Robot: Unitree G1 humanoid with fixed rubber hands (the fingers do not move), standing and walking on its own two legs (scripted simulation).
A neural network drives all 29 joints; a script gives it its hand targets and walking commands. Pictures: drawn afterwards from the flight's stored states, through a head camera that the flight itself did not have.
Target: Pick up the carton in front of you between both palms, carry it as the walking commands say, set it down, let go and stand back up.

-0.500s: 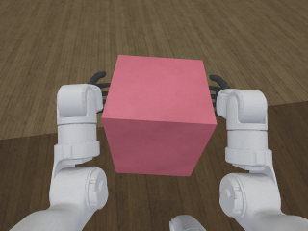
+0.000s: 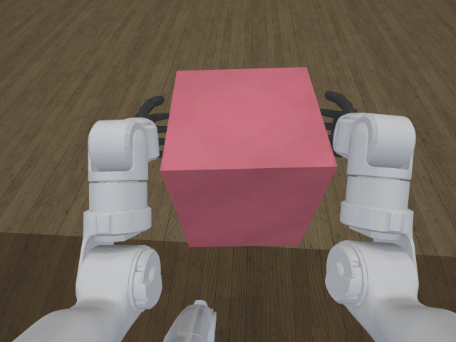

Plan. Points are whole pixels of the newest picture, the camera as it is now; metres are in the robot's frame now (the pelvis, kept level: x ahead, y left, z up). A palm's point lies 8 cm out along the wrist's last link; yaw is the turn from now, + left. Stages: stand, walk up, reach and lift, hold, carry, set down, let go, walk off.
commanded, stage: carry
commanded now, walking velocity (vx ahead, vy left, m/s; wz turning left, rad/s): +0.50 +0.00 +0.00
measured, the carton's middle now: (242, 165) +0.39 +0.04 +0.10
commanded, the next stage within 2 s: none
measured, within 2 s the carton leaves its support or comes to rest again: neither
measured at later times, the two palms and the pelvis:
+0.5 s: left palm (212, 13) +0.71 +0.13 +0.22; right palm (354, 22) +0.70 -0.17 +0.21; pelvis +0.33 +0.00 +0.03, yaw +0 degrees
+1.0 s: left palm out of the picture +1.03 +0.16 +0.23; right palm out of the picture +1.01 -0.14 +0.23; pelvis +0.64 +0.02 +0.06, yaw -1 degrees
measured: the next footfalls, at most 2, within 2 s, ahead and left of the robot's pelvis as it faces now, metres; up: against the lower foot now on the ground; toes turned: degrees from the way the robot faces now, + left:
left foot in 0.08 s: +0.25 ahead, +0.11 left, +0.04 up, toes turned +5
right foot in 0.48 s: +0.49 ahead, -0.10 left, +0.07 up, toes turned -6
